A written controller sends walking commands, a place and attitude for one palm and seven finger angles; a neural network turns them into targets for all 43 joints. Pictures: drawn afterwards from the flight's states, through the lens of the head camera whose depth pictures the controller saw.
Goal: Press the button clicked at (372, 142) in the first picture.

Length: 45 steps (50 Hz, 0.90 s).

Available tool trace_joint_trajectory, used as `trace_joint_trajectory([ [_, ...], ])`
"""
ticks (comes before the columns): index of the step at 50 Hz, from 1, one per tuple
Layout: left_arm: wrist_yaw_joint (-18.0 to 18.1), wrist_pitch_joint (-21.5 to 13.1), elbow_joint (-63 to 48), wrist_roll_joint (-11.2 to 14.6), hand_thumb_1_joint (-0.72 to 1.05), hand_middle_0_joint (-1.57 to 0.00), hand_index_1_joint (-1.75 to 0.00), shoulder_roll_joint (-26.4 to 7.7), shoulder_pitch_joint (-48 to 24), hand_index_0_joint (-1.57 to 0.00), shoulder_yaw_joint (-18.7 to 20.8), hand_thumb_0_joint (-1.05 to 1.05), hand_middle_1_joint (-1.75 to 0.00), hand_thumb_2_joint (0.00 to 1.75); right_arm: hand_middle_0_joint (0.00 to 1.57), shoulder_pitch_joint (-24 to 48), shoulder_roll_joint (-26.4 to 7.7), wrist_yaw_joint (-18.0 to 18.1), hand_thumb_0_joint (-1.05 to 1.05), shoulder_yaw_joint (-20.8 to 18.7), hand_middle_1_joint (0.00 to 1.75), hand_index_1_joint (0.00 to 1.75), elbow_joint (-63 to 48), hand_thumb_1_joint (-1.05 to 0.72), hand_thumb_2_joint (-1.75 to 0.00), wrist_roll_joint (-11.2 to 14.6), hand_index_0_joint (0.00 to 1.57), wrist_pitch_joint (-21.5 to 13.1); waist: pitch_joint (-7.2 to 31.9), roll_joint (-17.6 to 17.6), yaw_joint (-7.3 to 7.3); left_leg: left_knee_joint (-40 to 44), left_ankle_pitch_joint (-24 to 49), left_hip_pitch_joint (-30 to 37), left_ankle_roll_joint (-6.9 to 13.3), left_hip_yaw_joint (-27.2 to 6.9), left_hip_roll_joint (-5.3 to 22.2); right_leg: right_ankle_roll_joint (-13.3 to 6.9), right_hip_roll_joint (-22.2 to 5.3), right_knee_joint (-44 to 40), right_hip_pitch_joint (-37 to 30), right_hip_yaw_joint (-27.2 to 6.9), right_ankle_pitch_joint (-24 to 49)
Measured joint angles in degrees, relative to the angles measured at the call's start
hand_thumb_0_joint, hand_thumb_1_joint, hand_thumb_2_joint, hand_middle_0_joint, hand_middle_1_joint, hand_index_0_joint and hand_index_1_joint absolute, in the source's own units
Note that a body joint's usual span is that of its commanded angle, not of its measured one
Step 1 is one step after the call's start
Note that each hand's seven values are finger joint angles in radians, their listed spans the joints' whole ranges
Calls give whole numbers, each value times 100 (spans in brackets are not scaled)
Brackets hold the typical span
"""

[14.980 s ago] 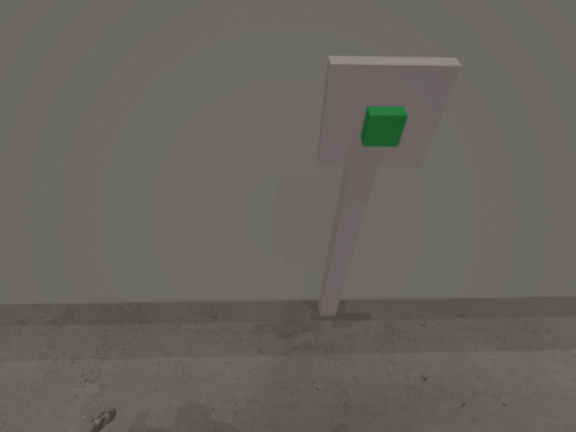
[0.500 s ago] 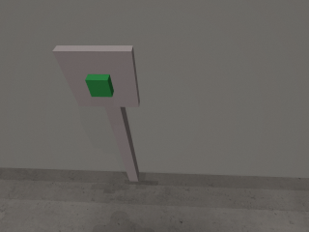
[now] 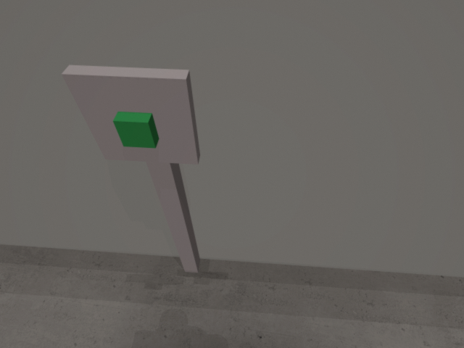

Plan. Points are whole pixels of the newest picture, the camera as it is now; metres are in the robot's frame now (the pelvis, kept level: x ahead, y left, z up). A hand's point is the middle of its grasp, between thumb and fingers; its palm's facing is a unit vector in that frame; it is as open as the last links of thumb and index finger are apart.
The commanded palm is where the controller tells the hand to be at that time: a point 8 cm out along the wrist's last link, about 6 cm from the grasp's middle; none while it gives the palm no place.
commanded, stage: come to a stop and stand still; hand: left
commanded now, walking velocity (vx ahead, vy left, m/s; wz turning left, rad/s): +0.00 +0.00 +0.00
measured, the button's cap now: (137, 129) +0.48 +0.22 +0.11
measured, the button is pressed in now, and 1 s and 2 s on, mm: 0 0 0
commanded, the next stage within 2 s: look again from close up in 0.34 s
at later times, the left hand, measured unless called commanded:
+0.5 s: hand out of the picture +0.00 +0.16 -0.18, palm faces +0.04 -0.98 -0.20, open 7.3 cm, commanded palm none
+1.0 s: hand out of the picture -0.02 +0.16 -0.18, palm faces +0.06 -0.98 -0.18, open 7.4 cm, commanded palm none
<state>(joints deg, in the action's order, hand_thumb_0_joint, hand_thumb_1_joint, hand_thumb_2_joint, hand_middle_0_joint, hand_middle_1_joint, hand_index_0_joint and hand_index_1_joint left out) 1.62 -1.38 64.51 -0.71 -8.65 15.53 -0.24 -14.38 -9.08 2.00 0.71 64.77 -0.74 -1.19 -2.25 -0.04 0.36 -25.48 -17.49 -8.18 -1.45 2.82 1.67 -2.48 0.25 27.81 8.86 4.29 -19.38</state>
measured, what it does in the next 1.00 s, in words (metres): stands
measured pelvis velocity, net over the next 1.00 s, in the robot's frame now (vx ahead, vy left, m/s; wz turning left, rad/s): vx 0.00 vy -0.01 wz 0.01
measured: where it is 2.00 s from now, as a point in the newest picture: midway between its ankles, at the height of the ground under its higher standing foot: outside the picture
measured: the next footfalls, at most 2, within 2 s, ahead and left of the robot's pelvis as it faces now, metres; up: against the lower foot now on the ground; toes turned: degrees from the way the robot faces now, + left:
none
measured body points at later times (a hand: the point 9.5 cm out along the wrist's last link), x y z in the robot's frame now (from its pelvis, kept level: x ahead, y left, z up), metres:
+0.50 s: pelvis +0.00 -0.02 +0.00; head +0.03 -0.02 +0.45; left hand +0.00 +0.21 -0.16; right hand +0.01 -0.23 -0.16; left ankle -0.05 +0.13 -0.74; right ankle -0.05 -0.08 -0.74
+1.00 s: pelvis +0.00 -0.01 +0.00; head +0.01 -0.01 +0.45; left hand -0.02 +0.21 -0.16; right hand -0.01 -0.22 -0.16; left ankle -0.05 +0.13 -0.74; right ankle -0.05 -0.08 -0.74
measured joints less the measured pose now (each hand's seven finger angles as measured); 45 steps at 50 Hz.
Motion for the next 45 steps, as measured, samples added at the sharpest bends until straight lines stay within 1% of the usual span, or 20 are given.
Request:
trace_joint_trajectory([
  [11,14,-2,-38,9,91,-20,-30,-19,-12,-20,36,0,-30,90,20,-6,35,20,0,0,30,30,52,-92,-90,1,20,30,-9,-2,-1,16,-23,46,-97,-63,89,-90,91,-56,-79,63,-27],
  [21,15,1,-38,14,91,-20,-30,-2,38,-20,56,0,-30,90,20,-44,73,33,0,-3,30,30,86,-91,-90,4,20,34,5,-20,6,28,-24,75,-144,-81,147,-134,151,-117,-131,82,-9],
  [45,3,8,-19,15,91,-20,-30,35,125,-20,66,0,-30,90,20,-166,178,38,0,12,30,30,138,-91,-90,3,20,18,25,-76,22,57,47,69,-102,-96,112,-99,118,-183,-152,99,78],
])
